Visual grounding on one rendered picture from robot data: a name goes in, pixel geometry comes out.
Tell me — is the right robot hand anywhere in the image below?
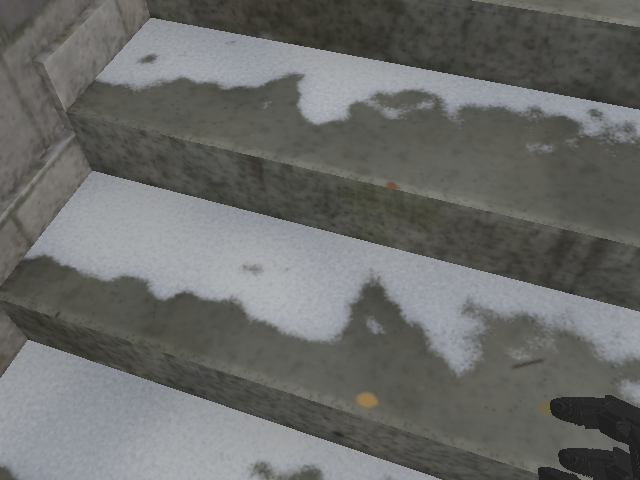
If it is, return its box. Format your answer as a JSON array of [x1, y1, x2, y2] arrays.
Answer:
[[538, 395, 640, 480]]

